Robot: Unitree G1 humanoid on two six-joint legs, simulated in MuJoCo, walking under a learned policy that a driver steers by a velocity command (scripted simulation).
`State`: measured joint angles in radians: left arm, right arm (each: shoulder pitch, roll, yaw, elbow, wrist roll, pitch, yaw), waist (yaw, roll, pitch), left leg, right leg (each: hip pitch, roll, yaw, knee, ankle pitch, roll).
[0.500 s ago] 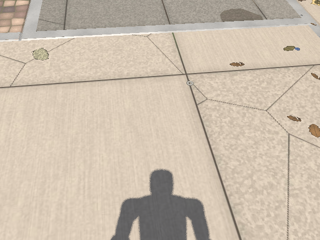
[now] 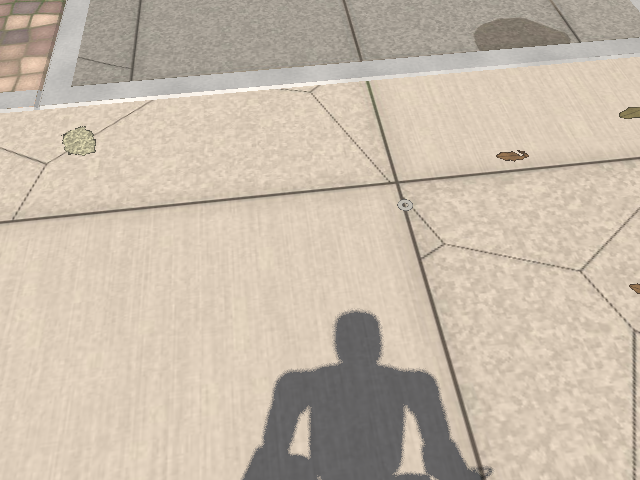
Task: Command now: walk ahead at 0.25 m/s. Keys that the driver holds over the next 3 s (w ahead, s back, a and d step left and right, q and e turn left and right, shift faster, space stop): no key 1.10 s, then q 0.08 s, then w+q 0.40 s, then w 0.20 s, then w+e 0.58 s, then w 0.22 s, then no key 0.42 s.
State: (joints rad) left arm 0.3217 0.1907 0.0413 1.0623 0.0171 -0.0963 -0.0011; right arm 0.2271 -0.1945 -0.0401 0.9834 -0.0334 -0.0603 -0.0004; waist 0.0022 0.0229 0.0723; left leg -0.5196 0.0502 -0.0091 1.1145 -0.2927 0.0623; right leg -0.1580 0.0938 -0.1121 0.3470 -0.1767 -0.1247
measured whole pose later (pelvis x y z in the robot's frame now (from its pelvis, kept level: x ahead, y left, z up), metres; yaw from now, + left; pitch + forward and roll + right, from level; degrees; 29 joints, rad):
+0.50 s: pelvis +0.13 +0.03 -0.01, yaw -1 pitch -1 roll +1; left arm 0.27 0.14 0.00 1.10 0.02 0.01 0.04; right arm 0.26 -0.13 0.00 1.07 -0.01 -0.02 -0.04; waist 0.00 -0.03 0.04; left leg -0.26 -0.05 0.10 0.43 -0.14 0.08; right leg -0.20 -0.02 0.01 0.56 -0.36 -0.01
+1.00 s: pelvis +0.16 +0.00 +0.00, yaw -1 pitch -1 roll +0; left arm 0.35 0.11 -0.01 1.14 0.01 -0.03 0.05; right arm 0.30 -0.13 -0.01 1.15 -0.01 -0.01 -0.04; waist -0.01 0.00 0.03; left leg -0.20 -0.01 0.06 0.39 -0.17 0.03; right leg -0.08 0.02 -0.02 0.39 -0.28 -0.03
